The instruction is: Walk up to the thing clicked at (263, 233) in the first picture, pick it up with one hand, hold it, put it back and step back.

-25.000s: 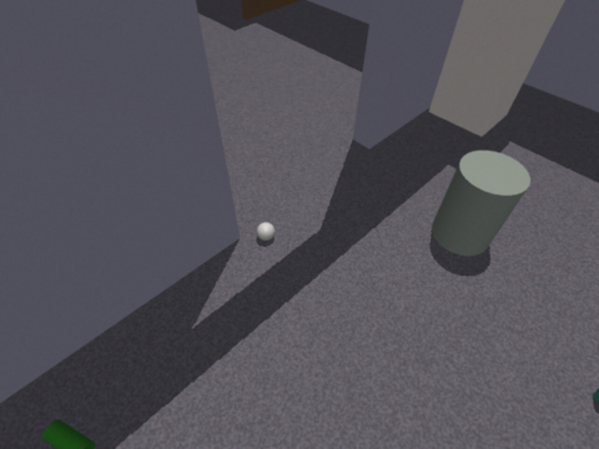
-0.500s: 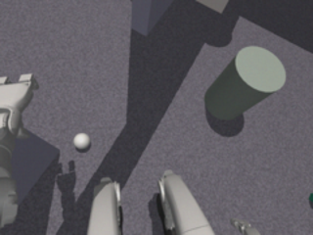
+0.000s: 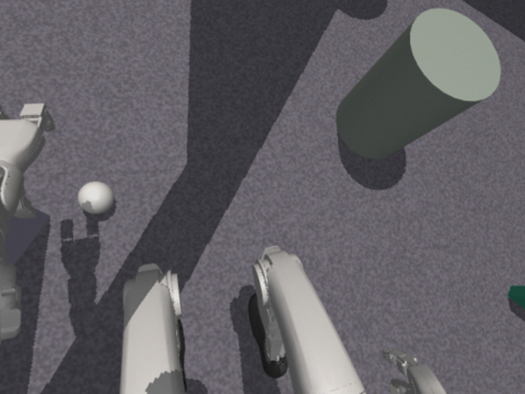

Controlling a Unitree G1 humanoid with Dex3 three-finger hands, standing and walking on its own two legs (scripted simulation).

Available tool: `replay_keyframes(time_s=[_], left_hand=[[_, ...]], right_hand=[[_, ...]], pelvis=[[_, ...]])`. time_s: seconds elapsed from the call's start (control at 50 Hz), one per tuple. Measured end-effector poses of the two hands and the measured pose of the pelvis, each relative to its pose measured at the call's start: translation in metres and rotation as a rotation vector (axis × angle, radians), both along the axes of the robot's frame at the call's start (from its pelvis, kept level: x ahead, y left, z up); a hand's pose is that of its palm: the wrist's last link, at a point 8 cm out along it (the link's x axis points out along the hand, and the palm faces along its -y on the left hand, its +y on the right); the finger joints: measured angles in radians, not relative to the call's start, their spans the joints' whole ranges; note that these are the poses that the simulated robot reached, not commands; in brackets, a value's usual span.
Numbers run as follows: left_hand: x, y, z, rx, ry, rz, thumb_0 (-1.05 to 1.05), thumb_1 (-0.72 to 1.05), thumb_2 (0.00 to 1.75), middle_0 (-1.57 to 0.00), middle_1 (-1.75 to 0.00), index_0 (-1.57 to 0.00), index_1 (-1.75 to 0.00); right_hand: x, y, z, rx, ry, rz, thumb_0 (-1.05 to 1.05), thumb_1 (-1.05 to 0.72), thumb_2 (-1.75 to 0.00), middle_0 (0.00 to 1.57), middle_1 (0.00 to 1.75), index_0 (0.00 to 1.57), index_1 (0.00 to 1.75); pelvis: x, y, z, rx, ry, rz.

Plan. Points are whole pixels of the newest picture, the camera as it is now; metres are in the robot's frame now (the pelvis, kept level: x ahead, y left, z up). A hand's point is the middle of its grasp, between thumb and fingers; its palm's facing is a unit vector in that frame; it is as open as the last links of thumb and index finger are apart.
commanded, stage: approach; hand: left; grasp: from above
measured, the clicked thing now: (96, 197) +0.49 +0.26 -0.44
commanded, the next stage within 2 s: rest palm in 0.50 s
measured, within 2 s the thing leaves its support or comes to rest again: neither
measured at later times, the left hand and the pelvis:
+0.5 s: hand (89, 196) +0.47 +0.26 -0.35, palm faces -0.49 -0.08 -0.87, open 13.8 cm; pelvis -0.01 -0.01 -0.15, yaw -4 degrees
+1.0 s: hand (90, 207) +0.46 +0.27 -0.40, palm faces -0.50 -0.11 -0.86, open 14.2 cm; pelvis -0.01 -0.01 -0.17, yaw -6 degrees
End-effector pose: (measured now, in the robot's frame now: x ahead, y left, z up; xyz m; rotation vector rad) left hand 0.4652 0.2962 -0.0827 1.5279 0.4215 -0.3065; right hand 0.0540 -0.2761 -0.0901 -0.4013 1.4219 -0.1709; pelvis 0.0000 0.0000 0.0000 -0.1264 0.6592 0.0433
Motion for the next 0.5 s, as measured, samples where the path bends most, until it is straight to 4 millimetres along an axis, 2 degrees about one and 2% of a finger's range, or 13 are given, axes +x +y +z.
replay_keyframes(time_s=[0.14, 0.26, 0.38, 0.5], left_hand=[[-0.001, -0.011, -0.075, -0.002, -0.005, 0.035, 0.0, -0.59, 0.89, -0.08, -1.11, -0.1, -1.1], [0.003, -0.018, -0.127, -0.003, 0.018, 0.064, 0.0, -0.54, 0.91, -0.11, -1.09, -0.13, -1.08], [0.012, -0.027, -0.173, -0.014, 0.04, 0.059, 0.0, -0.51, 0.92, -0.12, -1.09, -0.14, -1.07], [0.015, -0.036, -0.215, -0.035, 0.048, 0.055, 0.0, -0.49, 0.91, -0.11, -1.08, -0.14, -1.06]], right_hand=[[-0.021, 0.008, -0.062, 0.033, 0.029, -0.002, 0.0, -0.92, -0.9, 0.2, 0.3, 0.2, 0.3], [-0.042, 0.015, -0.103, 0.06, 0.067, -0.003, 0.0, -0.92, -0.9, 0.2, 0.3, 0.2, 0.3], [-0.055, 0.015, -0.127, 0.063, 0.104, 0.009, 0.0, -0.92, -0.9, 0.2, 0.3, 0.2, 0.3], [-0.059, 0.011, -0.136, 0.05, 0.131, 0.039, 0.0, -0.92, -0.9, 0.2, 0.3, 0.2, 0.3]], pelvis=[[-0.015, -0.004, -0.057, -0.003, 0.006, -0.005], [-0.02, -0.008, -0.096, -0.005, -0.004, -0.015], [-0.017, -0.011, -0.128, -0.016, -0.021, -0.03], [-0.013, -0.012, -0.149, -0.032, -0.046, -0.047]])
